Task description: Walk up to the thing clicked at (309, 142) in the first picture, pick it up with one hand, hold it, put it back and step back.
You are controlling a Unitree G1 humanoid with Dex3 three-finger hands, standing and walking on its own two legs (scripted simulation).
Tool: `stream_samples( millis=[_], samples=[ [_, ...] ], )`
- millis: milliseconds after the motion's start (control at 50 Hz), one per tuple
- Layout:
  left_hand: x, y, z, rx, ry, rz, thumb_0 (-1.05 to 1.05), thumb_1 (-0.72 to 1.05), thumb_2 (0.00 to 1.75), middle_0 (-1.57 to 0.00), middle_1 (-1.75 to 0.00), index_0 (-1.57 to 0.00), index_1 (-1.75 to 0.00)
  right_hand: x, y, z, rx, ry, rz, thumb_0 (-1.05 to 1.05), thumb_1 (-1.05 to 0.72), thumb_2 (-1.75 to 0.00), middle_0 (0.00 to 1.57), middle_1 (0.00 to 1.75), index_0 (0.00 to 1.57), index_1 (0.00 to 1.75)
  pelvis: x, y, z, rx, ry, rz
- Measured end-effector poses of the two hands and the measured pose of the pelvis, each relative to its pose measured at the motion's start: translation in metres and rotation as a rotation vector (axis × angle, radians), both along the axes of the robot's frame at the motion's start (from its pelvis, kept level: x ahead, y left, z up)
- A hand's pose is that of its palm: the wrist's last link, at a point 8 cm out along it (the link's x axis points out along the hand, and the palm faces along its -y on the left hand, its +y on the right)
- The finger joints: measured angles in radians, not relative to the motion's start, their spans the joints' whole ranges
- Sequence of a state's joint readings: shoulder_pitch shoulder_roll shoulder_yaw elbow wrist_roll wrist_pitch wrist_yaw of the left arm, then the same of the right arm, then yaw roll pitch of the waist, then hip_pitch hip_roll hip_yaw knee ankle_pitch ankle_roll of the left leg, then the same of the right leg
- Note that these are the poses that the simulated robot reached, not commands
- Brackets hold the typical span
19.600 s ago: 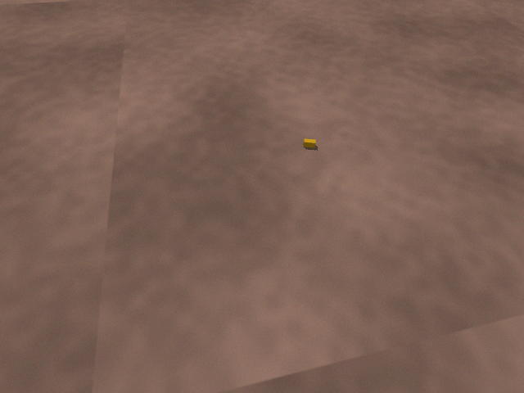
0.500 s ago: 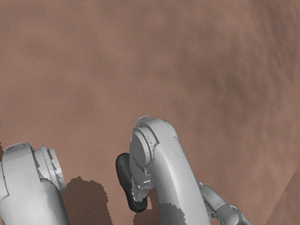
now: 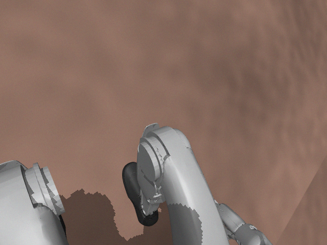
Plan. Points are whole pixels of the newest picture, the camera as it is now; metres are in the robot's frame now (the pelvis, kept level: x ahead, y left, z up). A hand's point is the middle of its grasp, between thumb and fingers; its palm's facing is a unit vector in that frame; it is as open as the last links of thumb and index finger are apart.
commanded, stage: rest palm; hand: left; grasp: from above
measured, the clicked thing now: out of the picture +0.43 +0.37 -0.28
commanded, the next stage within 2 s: close in 0.30 s
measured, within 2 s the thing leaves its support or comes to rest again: neither
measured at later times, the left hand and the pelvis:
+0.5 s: hand out of the picture +0.41 +0.36 -0.25, palm faces -0.47 -0.10 -0.88, open 13.6 cm; pelvis -0.01 +0.00 +0.00, yaw -1 degrees
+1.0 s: hand out of the picture +0.41 +0.36 -0.25, palm faces -0.48 -0.12 -0.87, open 11.4 cm; pelvis +0.00 +0.00 +0.00, yaw -1 degrees
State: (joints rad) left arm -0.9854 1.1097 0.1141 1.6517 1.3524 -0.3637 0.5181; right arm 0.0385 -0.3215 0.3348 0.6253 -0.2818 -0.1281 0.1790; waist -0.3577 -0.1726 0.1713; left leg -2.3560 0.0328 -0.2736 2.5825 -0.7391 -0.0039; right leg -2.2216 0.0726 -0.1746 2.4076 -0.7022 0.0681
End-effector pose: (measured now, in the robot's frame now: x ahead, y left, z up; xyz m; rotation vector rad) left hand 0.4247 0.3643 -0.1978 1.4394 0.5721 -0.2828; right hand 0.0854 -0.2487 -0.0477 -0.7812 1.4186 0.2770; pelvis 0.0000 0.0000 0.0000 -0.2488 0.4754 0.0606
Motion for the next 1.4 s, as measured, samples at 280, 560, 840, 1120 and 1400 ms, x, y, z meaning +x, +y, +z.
stream_samples(
  millis=[280,560,840,1120,1400],
  samples=[
    [-0.004,-0.006,0.009,-0.014,-0.063,-0.061,0.0,-0.45,0.93,-0.15,-0.9,-0.13,-0.91,0.004,-0.005,0.0,-0.018,-0.01,0.037,0.0,-0.9,-0.9,0.2,0.3,0.2,0.3,-0.004,-0.001,-0.002,0.005,-0.03,-0.007],
    [-0.006,0.0,0.003,0.015,-0.033,-0.007,0.0,-0.35,0.88,-0.2,-0.86,-0.2,-0.86,-0.002,-0.002,0.002,-0.018,-0.02,0.025,0.0,-0.9,-0.9,0.2,0.3,0.2,0.3,-0.006,0.001,-0.003,-0.002,-0.02,-0.007],
    [-0.005,0.004,0.002,-0.006,-0.02,-0.02,0.0,-0.17,0.74,-0.34,-0.76,-0.34,-0.74,0.007,0.004,0.002,-0.012,-0.016,0.046,0.0,-0.9,-0.9,0.2,0.3,0.2,0.3,-0.003,0.002,-0.001,-0.011,-0.021,-0.005],
    [-0.002,0.003,0.01,0.014,-0.056,-0.041,0.0,0.01,0.59,-0.46,-0.65,-0.48,-0.62,0.009,0.0,0.001,-0.013,-0.031,0.051,0.0,-0.89,-0.9,0.2,0.3,0.2,0.3,-0.005,0.0,-0.002,-0.003,-0.022,-0.007],
    [-0.002,0.008,0.007,0.006,-0.026,-0.004,0.0,0.2,0.44,-0.59,-0.53,-0.63,-0.48,-0.001,-0.003,0.003,-0.026,0.001,0.024,0.0,-0.89,-0.9,0.2,0.3,0.2,0.3,-0.004,0.0,0.0,-0.003,-0.013,-0.006]
  ],
)
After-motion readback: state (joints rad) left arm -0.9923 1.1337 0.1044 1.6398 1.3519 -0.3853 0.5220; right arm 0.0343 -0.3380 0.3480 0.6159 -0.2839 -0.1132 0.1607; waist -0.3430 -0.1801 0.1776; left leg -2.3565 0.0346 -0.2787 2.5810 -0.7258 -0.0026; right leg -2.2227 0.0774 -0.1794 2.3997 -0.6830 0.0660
